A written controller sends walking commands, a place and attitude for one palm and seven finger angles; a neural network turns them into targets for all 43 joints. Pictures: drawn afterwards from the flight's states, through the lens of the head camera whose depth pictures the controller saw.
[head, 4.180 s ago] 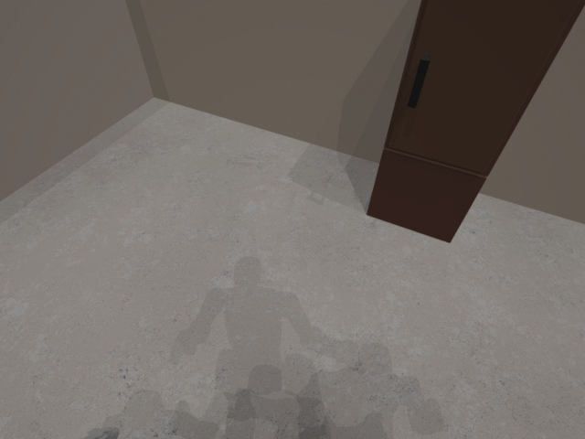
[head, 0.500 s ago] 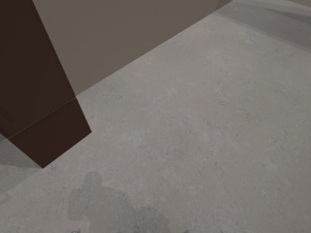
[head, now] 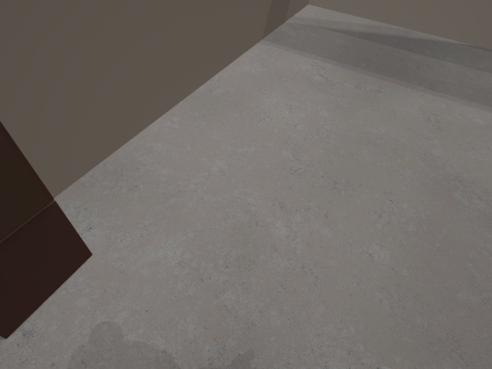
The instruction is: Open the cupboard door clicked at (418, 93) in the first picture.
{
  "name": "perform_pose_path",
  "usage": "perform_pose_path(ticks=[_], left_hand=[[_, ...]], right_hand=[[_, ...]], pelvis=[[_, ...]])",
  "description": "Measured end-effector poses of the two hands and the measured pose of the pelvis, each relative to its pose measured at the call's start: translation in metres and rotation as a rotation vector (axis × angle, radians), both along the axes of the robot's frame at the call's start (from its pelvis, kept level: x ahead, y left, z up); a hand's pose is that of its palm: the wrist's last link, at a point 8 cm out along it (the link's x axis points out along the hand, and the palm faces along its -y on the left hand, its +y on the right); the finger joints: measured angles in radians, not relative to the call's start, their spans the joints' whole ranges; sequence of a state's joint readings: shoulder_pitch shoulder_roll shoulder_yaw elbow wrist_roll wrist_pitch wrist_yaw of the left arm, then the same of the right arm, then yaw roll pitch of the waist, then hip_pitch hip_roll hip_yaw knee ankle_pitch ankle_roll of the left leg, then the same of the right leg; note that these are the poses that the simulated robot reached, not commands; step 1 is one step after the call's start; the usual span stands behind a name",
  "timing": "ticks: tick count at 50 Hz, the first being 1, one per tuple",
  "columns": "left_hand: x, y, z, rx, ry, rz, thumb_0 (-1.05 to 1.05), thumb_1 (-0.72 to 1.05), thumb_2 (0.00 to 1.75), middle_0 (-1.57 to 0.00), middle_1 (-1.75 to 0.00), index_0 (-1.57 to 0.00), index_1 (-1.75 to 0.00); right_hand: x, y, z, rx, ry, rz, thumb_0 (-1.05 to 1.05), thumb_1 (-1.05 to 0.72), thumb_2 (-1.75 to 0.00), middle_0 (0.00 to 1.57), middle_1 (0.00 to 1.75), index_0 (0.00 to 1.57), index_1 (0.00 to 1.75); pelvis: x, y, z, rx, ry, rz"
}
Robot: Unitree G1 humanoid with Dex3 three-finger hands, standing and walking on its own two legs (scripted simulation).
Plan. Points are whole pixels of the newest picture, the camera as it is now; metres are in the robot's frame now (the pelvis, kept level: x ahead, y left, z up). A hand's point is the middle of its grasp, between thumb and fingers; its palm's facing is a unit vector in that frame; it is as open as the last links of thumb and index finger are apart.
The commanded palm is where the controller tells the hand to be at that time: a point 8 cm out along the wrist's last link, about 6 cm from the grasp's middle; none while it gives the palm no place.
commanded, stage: walk to a spot facing it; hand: left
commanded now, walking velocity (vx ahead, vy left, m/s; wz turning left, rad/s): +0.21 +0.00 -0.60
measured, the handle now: out of the picture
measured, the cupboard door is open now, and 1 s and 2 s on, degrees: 0 0 0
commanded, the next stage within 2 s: turn to face it in 0.30 s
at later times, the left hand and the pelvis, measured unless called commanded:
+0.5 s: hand (209, 291) +0.30 +0.10 -0.17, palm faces -0.35 -0.91 -0.21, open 7.4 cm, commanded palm none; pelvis +0.11 -0.03 -0.02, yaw -18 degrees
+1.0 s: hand (159, 323) +0.23 +0.19 -0.19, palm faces -0.03 -0.98 -0.19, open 7.4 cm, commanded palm none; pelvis +0.15 +0.00 -0.01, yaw -4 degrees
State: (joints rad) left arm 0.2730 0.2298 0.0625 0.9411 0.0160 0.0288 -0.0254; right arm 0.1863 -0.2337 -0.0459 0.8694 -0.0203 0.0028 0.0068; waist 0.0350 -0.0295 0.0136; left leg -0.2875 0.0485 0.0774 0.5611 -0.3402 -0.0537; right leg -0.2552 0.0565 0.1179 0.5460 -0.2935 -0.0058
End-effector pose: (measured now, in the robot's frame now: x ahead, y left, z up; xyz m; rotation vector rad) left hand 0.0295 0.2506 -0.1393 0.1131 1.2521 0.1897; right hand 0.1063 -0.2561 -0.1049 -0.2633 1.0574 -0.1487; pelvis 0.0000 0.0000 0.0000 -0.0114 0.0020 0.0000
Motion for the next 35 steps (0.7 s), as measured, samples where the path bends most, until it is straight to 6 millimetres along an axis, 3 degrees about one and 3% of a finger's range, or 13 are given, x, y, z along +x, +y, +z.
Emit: perform_pose_path(ticks=[5,12,17,23,25,28,35], left_hand=[[0.020,0.018,-0.004,-0.023,0.077,-0.066,0.01,0.90,0.90,-0.20,-0.30,-0.20,-0.30],[0.094,0.014,0.004,-0.026,0.060,-0.175,0.01,0.91,0.90,-0.19,-0.30,-0.19,-0.30],[0.163,-0.017,0.001,-0.027,0.035,-0.288,0.01,0.91,0.90,-0.19,-0.30,-0.19,-0.30],[0.258,-0.081,-0.004,-0.005,-0.080,-0.453,0.01,0.91,0.90,-0.19,-0.30,-0.19,-0.30],[0.281,-0.099,-0.003,0.006,-0.146,-0.475,0.01,0.91,0.90,-0.19,-0.30,-0.19,-0.30],[0.295,-0.118,0.005,0.002,-0.192,-0.483,0.01,0.91,0.90,-0.19,-0.30,-0.19,-0.30],[0.294,-0.132,0.017,-0.044,-0.207,-0.424,0.01,0.90,0.90,-0.20,-0.30,-0.20,-0.30]], right_hand=[[-0.016,0.015,0.008,-0.014,0.009,-0.076,0.00,-0.91,-0.90,0.20,0.30,0.20,0.30],[-0.071,0.033,0.002,0.021,0.192,-0.243,0.00,-0.91,-0.90,0.20,0.30,0.20,0.30],[-0.111,0.043,-0.011,0.078,0.330,-0.379,0.00,-0.91,-0.90,0.20,0.30,0.20,0.30],[-0.140,0.040,-0.038,0.162,0.450,-0.528,0.00,-0.91,-0.90,0.20,0.30,0.20,0.30],[-0.139,0.034,-0.048,0.181,0.475,-0.546,0.00,-0.91,-0.90,0.20,0.30,0.20,0.30],[-0.120,0.022,-0.051,0.180,0.456,-0.538,0.00,-0.91,-0.90,0.20,0.30,0.20,0.30],[-0.045,0.003,-0.043,0.168,0.316,-0.437,0.00,-0.91,-0.90,0.20,0.30,0.19,0.30]], pelvis=[[0.019,0.015,0.005,-0.017,-0.009,-0.081],[0.052,0.017,0.014,-0.031,-0.007,-0.174],[0.074,0.007,0.009,-0.021,-0.007,-0.242],[0.104,-0.022,-0.012,0.005,-0.005,-0.309],[0.111,-0.031,-0.018,0.007,-0.007,-0.312],[0.118,-0.037,-0.015,-0.002,-0.024,-0.299],[0.132,-0.040,-0.002,-0.006,-0.026,-0.229]])
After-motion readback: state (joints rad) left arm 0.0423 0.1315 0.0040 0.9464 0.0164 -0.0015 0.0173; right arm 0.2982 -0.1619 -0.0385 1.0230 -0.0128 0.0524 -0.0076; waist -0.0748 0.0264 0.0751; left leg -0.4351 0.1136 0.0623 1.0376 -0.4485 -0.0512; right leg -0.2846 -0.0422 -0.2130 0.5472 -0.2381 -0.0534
